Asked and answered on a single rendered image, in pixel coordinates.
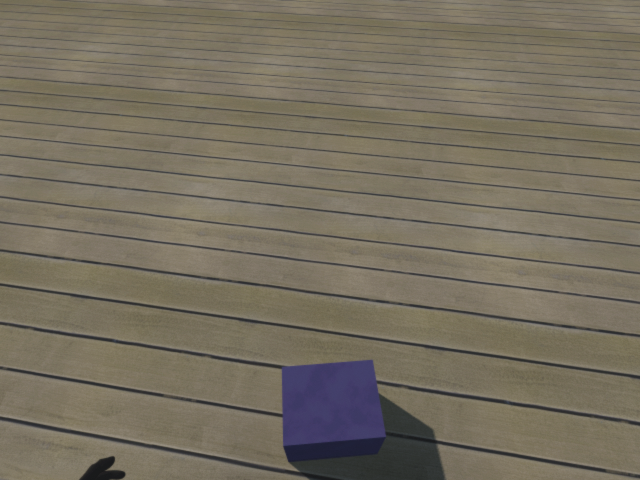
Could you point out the carton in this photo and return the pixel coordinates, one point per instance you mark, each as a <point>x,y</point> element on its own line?
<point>331,410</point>

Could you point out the robot left hand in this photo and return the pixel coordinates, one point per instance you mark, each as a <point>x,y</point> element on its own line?
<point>97,471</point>

